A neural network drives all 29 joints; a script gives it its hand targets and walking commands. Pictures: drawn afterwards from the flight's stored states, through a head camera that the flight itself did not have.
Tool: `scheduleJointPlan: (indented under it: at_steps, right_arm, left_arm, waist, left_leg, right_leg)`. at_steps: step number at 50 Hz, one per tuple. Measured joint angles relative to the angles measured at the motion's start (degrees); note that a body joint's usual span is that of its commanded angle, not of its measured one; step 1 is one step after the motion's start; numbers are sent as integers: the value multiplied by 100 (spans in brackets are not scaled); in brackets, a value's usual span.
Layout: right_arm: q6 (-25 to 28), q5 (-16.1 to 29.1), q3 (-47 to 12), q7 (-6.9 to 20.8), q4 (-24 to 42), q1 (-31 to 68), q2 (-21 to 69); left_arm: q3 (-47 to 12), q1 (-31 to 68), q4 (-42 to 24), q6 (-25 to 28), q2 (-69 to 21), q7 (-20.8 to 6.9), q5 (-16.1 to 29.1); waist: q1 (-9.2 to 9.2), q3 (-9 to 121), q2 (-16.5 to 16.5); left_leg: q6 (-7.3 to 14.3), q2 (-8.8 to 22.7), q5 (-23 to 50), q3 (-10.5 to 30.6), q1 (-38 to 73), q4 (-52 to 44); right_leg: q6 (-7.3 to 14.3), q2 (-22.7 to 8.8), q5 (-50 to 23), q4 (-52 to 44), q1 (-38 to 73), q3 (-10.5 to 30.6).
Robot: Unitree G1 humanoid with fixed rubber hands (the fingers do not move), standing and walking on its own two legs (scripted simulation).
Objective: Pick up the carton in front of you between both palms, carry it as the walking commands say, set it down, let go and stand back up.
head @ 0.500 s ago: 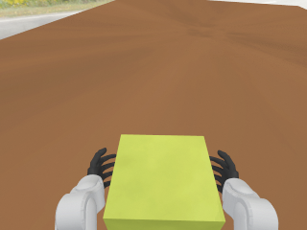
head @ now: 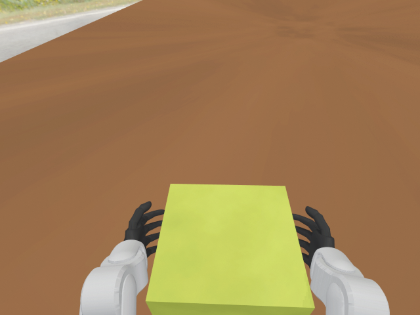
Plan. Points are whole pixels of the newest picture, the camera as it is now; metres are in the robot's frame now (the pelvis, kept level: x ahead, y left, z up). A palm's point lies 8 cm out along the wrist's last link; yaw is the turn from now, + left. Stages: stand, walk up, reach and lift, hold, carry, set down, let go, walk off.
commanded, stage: carry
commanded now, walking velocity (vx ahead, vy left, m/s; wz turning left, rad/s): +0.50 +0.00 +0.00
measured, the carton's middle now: (225, 270) +0.23 +0.00 +0.00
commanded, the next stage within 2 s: none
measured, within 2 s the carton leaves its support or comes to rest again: neither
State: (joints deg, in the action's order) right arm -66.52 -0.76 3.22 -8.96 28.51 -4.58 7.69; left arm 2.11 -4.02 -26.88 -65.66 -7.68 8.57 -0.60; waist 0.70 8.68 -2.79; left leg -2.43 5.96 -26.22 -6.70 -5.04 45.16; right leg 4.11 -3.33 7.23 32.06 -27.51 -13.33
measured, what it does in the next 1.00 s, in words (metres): walks ahead: left foot, then right foot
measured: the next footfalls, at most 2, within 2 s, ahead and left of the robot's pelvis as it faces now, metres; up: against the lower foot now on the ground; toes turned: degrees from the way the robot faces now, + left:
left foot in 0.44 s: +0.47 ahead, +0.13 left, +0.00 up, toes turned +10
right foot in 0.96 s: +0.82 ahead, -0.11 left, +0.00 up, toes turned -12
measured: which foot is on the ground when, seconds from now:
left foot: up 0.00-0.42, down 0.44-1.00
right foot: down 0.00-0.48, up 0.50-0.94, down 0.96-1.00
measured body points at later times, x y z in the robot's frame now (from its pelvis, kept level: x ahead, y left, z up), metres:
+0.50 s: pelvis +0.33 +0.03 +0.00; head +0.30 +0.05 +0.45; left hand +0.57 +0.18 +0.08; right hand +0.56 -0.13 +0.09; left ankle +0.43 +0.12 -0.72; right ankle +0.12 -0.09 -0.69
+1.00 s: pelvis +0.67 -0.01 +0.00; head +0.65 -0.02 +0.44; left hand +0.90 +0.15 +0.08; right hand +0.90 -0.16 +0.07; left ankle +0.44 +0.12 -0.69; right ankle +0.78 -0.10 -0.72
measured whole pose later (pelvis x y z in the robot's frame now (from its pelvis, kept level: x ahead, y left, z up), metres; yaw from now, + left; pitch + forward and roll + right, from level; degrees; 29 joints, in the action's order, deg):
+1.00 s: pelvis +0.67 -0.01 +0.00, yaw +0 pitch +3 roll -1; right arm -66.0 -0.8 2.7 -8.6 31.0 -5.4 7.8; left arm 1.8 -4.7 -29.8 -65.6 -7.8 8.3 -0.8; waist 0.6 5.9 -2.7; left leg -2.5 6.9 -26.7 -9.0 1.5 35.5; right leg 4.2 -3.0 6.0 32.3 -28.7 -13.6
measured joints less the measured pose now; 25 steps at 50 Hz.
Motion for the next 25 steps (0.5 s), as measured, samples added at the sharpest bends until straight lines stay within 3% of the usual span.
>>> scheduleJointPlan:
  at_steps: [2,5,13,19,22,24,25]
  right_arm:
    - [0,-31,-1,1,-56,-12,5]
    - [106,-82,-109,35,-82,-78,11]
    - [366,-154,-196,115,91,-255,13]
    - [231,-33,-161,41,479,-313,16]
    - [136,37,-136,9,555,-242,13]
    - [158,73,-155,-4,337,-81,9]
    - [158,89,-156,-1,198,0,4]
  left_arm:
    - [12,-23,97,43,-6,-12,5]
    - [54,-181,39,165,-26,-56,-8]
    - [-23,-309,-142,356,-21,-129,-37]
    - [-94,-282,-455,204,-9,-93,20]
    - [-86,-249,-603,79,-8,-37,39]
    - [22,-168,-583,16,-1,1,36]
    - [81,-127,-522,-13,-2,11,33]
  waist:
    - [40,-142,69]
    - [84,-266,139]
    - [94,-98,257]
    - [4,-10,249]
    - [10,-37,320]
    - [-59,-100,534]
    - [-118,-140,538]
  left_leg:
    - [153,-171,161,254,-951,1577]
    - [308,-167,713,235,-1952,2001]
    - [157,99,1884,37,-2900,-319]
    - [212,26,2397,-260,-2739,-1459]
    - [324,-115,2184,-533,-2334,-1825]
    - [583,-253,2190,-685,-2268,-1464]
    - [658,-254,1950,-707,-2260,-1285]
  right_leg:
    - [-2,-18,165,-184,255,-11]
    - [-40,26,173,-730,765,-8]
    - [-193,125,425,-1854,2121,100]
    - [-492,112,1064,-2065,3075,152]
    - [-695,-19,1674,-1630,3381,226]
    - [-702,-368,1987,-214,2966,306]
    - [-652,-386,1952,866,2485,537]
